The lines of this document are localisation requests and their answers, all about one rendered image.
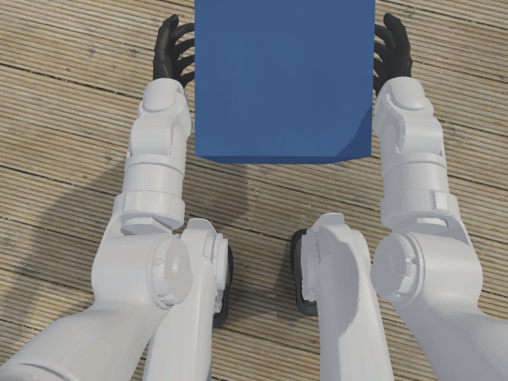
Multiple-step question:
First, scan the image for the carton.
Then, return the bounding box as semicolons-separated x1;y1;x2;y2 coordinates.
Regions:
194;0;375;164

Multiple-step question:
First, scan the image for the robot right hand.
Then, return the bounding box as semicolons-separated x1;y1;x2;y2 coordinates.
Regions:
373;13;413;97

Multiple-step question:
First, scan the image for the robot right forearm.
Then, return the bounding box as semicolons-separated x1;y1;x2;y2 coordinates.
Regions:
372;77;483;287

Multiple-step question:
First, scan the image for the robot right thigh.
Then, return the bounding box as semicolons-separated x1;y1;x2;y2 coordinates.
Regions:
301;224;394;381

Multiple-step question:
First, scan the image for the robot right shin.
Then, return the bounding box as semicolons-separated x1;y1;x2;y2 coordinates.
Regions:
302;213;371;301

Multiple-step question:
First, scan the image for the robot left forearm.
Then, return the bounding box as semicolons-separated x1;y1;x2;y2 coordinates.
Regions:
91;78;194;290

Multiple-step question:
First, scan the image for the robot left hand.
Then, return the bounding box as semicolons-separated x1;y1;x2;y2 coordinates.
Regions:
152;14;194;89

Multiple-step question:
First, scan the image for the left robot upper arm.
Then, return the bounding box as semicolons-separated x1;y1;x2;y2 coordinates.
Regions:
0;233;194;381

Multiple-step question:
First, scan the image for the right robot upper arm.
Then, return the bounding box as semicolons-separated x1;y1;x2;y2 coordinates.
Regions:
370;231;508;381

